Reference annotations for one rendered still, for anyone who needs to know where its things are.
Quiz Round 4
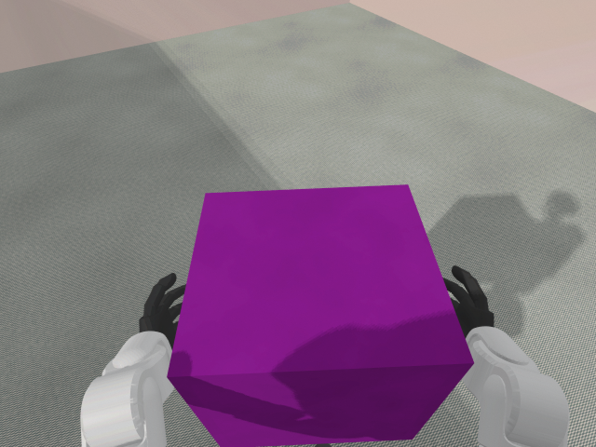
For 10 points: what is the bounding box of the carton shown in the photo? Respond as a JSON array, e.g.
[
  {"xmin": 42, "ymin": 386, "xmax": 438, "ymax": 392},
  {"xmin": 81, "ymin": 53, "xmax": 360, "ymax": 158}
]
[{"xmin": 167, "ymin": 184, "xmax": 474, "ymax": 447}]

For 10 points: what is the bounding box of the left robot hand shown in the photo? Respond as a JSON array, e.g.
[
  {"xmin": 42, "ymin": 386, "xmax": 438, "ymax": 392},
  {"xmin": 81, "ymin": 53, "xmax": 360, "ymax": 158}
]
[{"xmin": 139, "ymin": 273, "xmax": 186, "ymax": 349}]

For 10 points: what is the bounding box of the left robot forearm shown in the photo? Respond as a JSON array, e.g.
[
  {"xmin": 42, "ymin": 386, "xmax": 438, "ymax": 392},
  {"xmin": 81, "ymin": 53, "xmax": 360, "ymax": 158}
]
[{"xmin": 80, "ymin": 331, "xmax": 174, "ymax": 447}]

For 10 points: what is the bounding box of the right robot hand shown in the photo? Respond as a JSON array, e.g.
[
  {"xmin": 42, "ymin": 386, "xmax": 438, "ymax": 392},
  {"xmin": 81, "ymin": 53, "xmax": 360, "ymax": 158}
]
[{"xmin": 443, "ymin": 265, "xmax": 494, "ymax": 338}]

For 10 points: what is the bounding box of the right robot forearm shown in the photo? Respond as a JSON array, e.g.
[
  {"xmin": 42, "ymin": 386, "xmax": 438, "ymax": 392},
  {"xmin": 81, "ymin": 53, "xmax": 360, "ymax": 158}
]
[{"xmin": 462, "ymin": 326, "xmax": 570, "ymax": 447}]

